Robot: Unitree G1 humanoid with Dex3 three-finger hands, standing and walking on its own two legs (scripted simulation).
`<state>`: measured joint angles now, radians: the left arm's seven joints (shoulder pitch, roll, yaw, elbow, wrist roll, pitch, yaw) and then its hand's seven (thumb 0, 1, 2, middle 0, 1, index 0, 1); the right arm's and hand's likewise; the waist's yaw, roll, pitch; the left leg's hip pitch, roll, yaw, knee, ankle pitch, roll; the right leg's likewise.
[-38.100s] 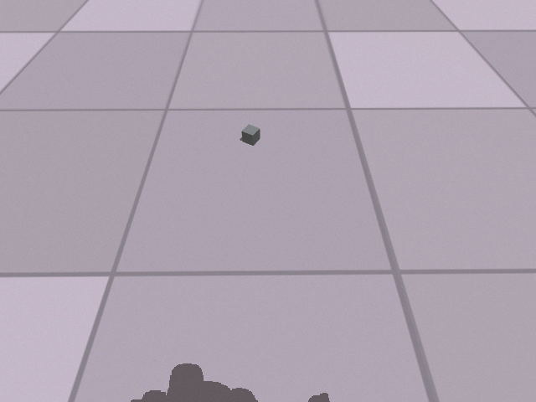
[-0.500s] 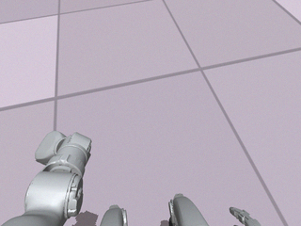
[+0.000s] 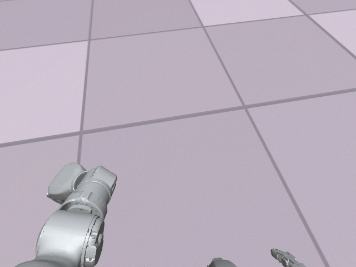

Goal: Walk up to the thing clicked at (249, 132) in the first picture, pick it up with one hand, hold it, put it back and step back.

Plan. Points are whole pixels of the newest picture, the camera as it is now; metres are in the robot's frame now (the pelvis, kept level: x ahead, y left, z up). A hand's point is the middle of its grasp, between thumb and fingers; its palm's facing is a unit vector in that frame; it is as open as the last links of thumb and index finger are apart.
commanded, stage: hold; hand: left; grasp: from above
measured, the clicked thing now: (87, 196) +0.33 +0.23 -0.10
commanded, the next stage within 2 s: crouch in 1.70 s
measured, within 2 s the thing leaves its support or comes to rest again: neither
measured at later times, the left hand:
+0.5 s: hand (83, 180) +0.34 +0.22 -0.02, palm faces -0.16 -0.41 -0.90, open 10.4 cm
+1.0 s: hand (80, 181) +0.33 +0.22 +0.00, palm faces -0.14 -0.41 -0.90, open 10.4 cm
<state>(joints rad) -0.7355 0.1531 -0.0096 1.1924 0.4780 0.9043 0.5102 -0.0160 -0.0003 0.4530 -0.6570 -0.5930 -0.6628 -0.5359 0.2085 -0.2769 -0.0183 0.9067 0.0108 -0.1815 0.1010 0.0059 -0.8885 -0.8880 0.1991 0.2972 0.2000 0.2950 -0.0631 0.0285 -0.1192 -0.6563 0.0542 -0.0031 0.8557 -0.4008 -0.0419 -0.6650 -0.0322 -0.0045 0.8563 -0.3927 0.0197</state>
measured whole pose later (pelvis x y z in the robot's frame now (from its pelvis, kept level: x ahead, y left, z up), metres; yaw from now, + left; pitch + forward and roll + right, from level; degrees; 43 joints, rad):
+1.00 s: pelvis +0.01 -0.01 +0.03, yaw +0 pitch +6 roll +0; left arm -0.70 0.12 -0.06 1.06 0.45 1.00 0.49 -0.02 -0.02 0.47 -0.69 -0.56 -0.68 -0.53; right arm 0.14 -0.28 0.00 0.87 0.02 -0.13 0.12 0.01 -0.90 -0.89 0.20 0.30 0.20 0.29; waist -0.02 0.04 -0.09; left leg -0.42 0.05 0.00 0.64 -0.33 -0.05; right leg -0.44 -0.03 -0.01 0.67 -0.33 0.01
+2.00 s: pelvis +0.02 -0.01 +0.03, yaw +0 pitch +8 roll +0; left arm -0.71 0.11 -0.05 1.14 0.47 0.96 0.50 -0.02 -0.04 0.49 -0.70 -0.55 -0.69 -0.53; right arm 0.14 -0.28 -0.02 0.87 0.02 -0.14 0.13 0.01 -0.87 -0.89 0.20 0.30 0.20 0.29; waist -0.02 0.03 -0.09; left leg -0.43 0.06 0.01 0.62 -0.32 -0.05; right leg -0.45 -0.02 0.00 0.63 -0.32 0.01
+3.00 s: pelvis -0.07 +0.01 -0.30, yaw -4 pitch +40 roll -4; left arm -1.26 0.50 0.35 1.64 0.56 0.60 0.73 -0.03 -0.09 0.50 -0.77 -0.49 -0.77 -0.45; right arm 0.17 -0.27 -0.04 0.92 -0.11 -0.15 0.24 0.00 -0.90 -0.90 0.20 0.30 0.20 0.29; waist -0.27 0.06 -0.18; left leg -2.08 0.05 -0.10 2.07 -0.69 -0.05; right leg -2.07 0.00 0.00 2.02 -0.64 0.04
